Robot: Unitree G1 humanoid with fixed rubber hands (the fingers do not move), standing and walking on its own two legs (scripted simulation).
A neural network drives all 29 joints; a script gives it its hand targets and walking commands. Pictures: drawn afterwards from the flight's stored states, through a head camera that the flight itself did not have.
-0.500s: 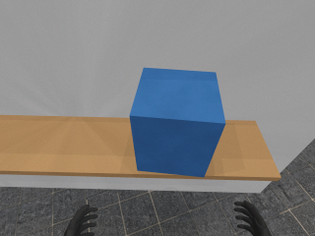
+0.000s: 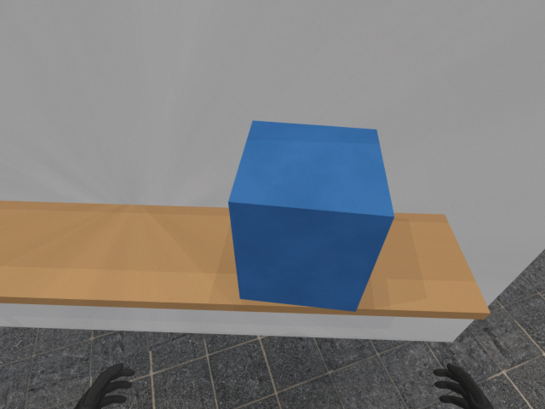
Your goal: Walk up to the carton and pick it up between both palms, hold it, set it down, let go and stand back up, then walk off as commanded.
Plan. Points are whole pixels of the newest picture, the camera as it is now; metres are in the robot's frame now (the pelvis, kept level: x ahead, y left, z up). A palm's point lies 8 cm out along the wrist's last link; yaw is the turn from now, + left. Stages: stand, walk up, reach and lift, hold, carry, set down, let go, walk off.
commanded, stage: stand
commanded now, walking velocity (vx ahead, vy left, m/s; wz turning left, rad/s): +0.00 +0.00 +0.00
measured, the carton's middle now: (305, 218) +0.43 -0.03 +0.05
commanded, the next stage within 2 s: walk off in 1.98 s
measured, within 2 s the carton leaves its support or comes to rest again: neither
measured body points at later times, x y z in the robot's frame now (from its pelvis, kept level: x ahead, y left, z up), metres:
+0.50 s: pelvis +0.00 +0.00 +0.00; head +0.00 +0.01 +0.45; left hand +0.14 +0.30 -0.08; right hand +0.16 -0.28 -0.07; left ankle -0.01 +0.13 -0.74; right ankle +0.01 -0.14 -0.74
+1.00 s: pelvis -0.01 +0.00 +0.00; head -0.02 +0.01 +0.45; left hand +0.12 +0.30 -0.09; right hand +0.15 -0.29 -0.07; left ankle -0.01 +0.13 -0.74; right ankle +0.01 -0.14 -0.74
